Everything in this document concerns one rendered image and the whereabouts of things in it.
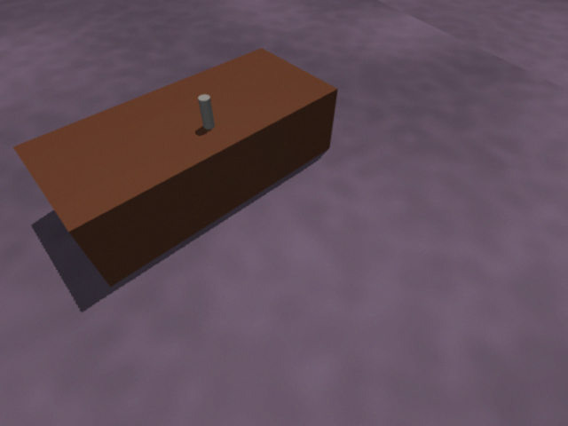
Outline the can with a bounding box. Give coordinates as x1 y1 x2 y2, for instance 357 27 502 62
198 94 215 130

